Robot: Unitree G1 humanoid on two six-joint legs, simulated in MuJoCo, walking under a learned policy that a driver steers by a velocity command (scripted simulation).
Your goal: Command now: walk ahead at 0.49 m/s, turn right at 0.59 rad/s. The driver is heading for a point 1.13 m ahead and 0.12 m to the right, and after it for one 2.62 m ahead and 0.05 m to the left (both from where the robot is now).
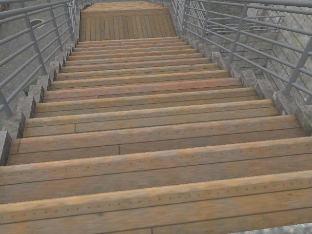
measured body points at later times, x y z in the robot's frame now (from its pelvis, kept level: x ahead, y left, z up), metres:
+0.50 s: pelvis +0.24 -0.07 +0.00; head +0.27 -0.08 +0.44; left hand +0.40 +0.17 -0.12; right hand +0.28 -0.36 -0.12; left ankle +0.31 +0.09 -0.67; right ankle +0.26 -0.11 -0.74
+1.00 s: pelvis +0.54 -0.09 -0.14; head +0.54 -0.07 +0.31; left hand +0.61 +0.18 -0.28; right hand +0.60 -0.38 -0.23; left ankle +0.67 -0.03 -0.89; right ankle +0.27 -0.11 -0.72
